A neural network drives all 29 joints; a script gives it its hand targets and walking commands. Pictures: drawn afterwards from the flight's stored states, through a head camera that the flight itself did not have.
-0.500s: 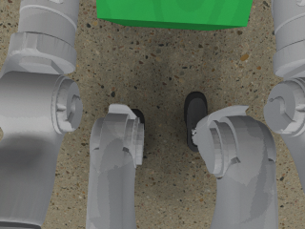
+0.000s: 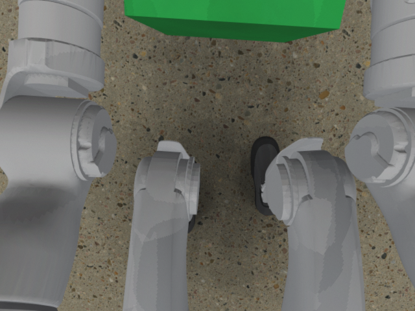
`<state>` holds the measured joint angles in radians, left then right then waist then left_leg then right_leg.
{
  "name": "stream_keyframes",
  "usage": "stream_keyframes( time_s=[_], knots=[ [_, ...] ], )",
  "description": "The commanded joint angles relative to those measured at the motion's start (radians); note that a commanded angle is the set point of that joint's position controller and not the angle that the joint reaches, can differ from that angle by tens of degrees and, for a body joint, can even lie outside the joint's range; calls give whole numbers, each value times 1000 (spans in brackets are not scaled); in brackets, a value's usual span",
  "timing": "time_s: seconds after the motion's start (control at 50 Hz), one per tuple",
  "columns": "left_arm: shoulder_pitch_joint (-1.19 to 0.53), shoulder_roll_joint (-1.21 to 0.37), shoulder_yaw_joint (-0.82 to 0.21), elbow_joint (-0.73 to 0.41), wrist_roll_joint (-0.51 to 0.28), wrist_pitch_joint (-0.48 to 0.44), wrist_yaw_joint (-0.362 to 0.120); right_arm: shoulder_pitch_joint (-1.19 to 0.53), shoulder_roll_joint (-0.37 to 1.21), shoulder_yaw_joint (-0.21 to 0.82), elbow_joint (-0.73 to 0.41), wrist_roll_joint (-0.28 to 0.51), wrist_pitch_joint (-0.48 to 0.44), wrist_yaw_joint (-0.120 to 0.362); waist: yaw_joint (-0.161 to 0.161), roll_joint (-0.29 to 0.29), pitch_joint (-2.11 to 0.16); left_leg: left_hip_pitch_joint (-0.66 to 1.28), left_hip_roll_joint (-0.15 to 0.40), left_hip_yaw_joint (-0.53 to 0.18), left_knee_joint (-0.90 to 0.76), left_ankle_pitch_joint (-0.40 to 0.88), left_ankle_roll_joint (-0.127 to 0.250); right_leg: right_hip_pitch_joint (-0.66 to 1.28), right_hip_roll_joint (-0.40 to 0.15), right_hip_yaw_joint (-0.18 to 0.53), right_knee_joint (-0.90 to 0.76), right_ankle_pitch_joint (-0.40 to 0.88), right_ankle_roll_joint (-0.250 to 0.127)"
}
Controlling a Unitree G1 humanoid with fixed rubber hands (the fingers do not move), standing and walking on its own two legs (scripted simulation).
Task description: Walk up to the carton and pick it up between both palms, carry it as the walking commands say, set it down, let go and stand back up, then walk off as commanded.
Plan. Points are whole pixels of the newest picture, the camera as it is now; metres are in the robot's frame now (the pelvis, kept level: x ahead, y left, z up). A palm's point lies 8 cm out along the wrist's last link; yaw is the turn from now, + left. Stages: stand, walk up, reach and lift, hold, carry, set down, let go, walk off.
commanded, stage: reach and lift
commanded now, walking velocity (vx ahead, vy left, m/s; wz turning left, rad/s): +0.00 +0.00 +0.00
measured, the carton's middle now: out of the picture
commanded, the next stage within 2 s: none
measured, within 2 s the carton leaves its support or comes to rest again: neither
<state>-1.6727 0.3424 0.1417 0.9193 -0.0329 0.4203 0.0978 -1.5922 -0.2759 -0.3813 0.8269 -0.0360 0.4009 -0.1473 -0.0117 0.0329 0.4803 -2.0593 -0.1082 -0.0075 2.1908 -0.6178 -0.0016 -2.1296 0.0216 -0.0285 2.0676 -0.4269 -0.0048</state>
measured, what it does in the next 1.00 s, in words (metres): rises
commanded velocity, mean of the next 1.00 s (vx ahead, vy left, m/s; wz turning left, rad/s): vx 0.00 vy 0.00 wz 0.00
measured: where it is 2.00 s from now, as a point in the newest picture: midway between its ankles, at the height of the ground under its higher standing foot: (225, 198)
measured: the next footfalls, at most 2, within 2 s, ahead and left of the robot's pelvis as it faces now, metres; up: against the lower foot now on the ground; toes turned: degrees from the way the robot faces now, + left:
none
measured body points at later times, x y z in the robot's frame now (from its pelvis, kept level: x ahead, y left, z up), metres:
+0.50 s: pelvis +0.02 +0.00 +0.06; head +0.36 +0.01 +0.35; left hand +0.61 +0.14 -0.02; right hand +0.58 -0.18 -0.04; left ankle +0.11 +0.10 -0.35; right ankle +0.17 -0.12 -0.35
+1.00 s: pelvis +0.03 +0.01 +0.10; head +0.32 +0.01 +0.44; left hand +0.60 +0.15 +0.07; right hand +0.57 -0.17 +0.04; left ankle +0.11 +0.10 -0.35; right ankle +0.17 -0.12 -0.35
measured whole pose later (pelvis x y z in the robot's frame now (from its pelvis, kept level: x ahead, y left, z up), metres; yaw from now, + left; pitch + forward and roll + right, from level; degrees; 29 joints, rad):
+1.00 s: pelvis +0.03 +0.01 +0.10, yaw +1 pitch +38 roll -1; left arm -1.36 0.11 0.39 0.80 0.23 0.47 0.04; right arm -1.24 -0.12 -0.51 0.70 -0.18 0.49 -0.09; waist -0.02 0.04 0.03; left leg -1.92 -0.13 -0.02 1.86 -0.59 0.02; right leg -1.98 0.02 0.02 1.77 -0.45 0.03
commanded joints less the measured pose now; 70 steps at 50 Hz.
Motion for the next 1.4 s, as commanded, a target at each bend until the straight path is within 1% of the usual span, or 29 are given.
stream_keyframes(
  time_s=[0.0,0.1,0.16,0.24,0.28,0.36,0.46,0.48,0.54,0.6,0.62,0.66,0.74,0.78,0.84,0.86,0.88,1.0,1.02,1.04,1.08,1.12,1.14,1.26,1.28,1.32,1.34,1.36,1.38],
  knots=[
    [-453,-1158,-57,-22,-37,-25,-399,-473,1079,201,58,-29,29,358,-155,-13,-1507,191,-26,51,-360,5,14,796,76,-27,-208,31,-37],
    [-298,-1195,-44,-16,10,-35,-405,-412,1094,183,2,-33,16,383,-143,-4,-1515,222,-33,48,-369,147,16,740,85,-50,-191,173,-14],
    [-207,-1201,44,56,69,-44,-396,-489,1056,202,-76,-12,-14,379,-67,-24,-1406,145,-34,50,-384,149,30,748,82,-6,-244,169,-8],
    [-93,-1271,25,90,88,-61,-368,-440,1050,179,-123,-22,-56,367,-134,-5,-1415,282,-54,13,-446,288,25,699,87,-49,-271,289,-3],
    [-302,-1266,-113,-215,-28,-92,-348,-406,1047,250,-165,35,-56,362,-165,22,-1757,419,-65,7,-426,402,-1,852,103,-53,-237,403,-8],
    [-307,-1245,-270,-353,-113,-96,-298,-385,1064,361,-273,132,-57,346,-158,70,-2042,642,-68,-2,-432,628,-35,892,116,-68,-235,528,1],
    [-197,-1328,-247,-174,-46,-17,-294,-357,1089,401,-205,102,4,333,-185,28,-1930,622,-68,1,-479,345,-19,862,114,-59,-311,304,6],
    [-286,-1329,-284,-293,-67,-15,-303,-379,1108,443,-275,110,15,344,-138,21,-2088,621,-68,32,-474,325,-17,959,112,-51,-324,293,0],
    [-286,-1308,-248,-171,-54,27,-326,-502,1076,446,-303,86,41,342,-192,-26,-1984,614,-56,-4,-522,213,-2,950,113,-68,-343,192,8],
    [-313,-1253,-164,-160,-9,30,-325,-471,1115,378,-154,66,66,359,-133,-40,-1818,508,-49,11,-560,50,10,877,101,-59,-390,14,6],
    [-405,-1277,-254,-344,-64,22,-334,-549,1144,445,-324,142,54,361,-95,25,-2081,635,-55,37,-541,172,6,1038,102,-38,-371,150,3],
    [-383,-1290,-173,-183,-40,50,-336,-623,1101,410,-302,122,60,352,-164,4,-1951,615,-48,7,-561,79,20,970,90,-50,-401,30,16],
    [-258,-1292,-83,-42,19,54,-359,-627,1077,402,-296,90,50,363,-119,-32,-1850,514,-52,19,-574,79,31,1002,78,-35,-440,33,13],
    [-294,-1283,-141,-173,1,24,-355,-480,1177,384,-213,102,56,371,-119,-42,-1949,578,-59,14,-563,159,27,1032,93,-38,-406,139,19],
    [-56,-1379,-58,45,48,58,-376,-400,1150,379,-224,72,55,360,-118,-6,-1866,571,-64,24,-583,183,28,1079,90,-16,-457,146,8],
    [-94,-1338,-17,79,81,53,-395,-313,1120,260,-55,-3,64,369,-191,26,-1667,460,-58,9,-604,103,19,960,85,-25,-464,86,10],
    [-63,-1284,44,186,128,53,-391,-233,1122,210,78,-48,75,375,-152,-11,-1509,398,-52,10,-622,24,25,800,90,-46,-456,-10,13],
    [96,-1436,-118,-97,73,1,-342,-150,1176,329,-193,54,9,391,-130,49,-1856,751,-69,-15,-648,613,-17,924,119,-50,-482,474,17],
    [84,-1452,-154,-116,52,-7,-329,-91,1158,302,-146,28,9,384,-187,49,-1801,713,-63,-41,-669,624,-30,929,118,-48,-492,485,7],
    [117,-1499,-183,-85,45,-16,-319,-121,1128,314,-225,54,-18,386,-175,152,-1795,783,-61,-35,-687,634,-41,878,118,-49,-495,464,-5],
    [149,-1496,-196,-142,27,-44,-307,-45,1171,374,-216,51,-10,382,-173,22,-1844,770,-68,-50,-679,651,-28,942,129,-47,-502,487,6],
    [225,-1495,-148,-28,76,-36,-300,-33,1122,314,-197,19,-35,389,-162,132,-1627,770,-63,-45,-738,575,-41,798,111,-51,-537,361,-8],
    [127,-1409,-133,-102,65,-65,-290,26,1127,256,-33,-40,-10,386,-203,-4,-1559,659,-52,-68,-749,504,-32,775,120,-67,-544,326,8],
    [45,-1299,7,48,158,-28,-295,-141,1193,247,-7,-88,29,381,-121,-95,-1311,555,-58,-15,-851,-11,22,842,96,-38,-668,-65,21],
    [26,-1377,-36,24,172,-9,-299,-178,1163,217,-77,-76,14,391,-118,81,-1375,655,-53,-28,-907,-31,8,873,105,-36,-646,-21,5],
    [-5,-1315,43,100,222,17,-296,-251,1149,161,-13,-87,33,391,-89,67,-1307,647,-41,-51,-954,-230,26,879,106,-50,-657,-138,12],
    [-101,-1402,-52,-52,128,-7,-299,-283,1178,213,-134,-47,18,396,-160,65,-1377,751,-23,-93,-964,-230,24,928,113,-47,-652,-70,24],
    [-123,-1340,-37,-35,122,-14,-306,-369,1194,273,-181,-23,23,383,-106,-23,-1414,649,-47,-22,-885,-108,22,978,98,-11,-691,-102,18],
    [-170,-1332,-43,-75,93,-21,-317,-290,1249,271,-98,-49,45,380,-155,-65,-1426,631,-60,10,-861,-85,23,1025,106,-8,-725,-126,19]
  ],
)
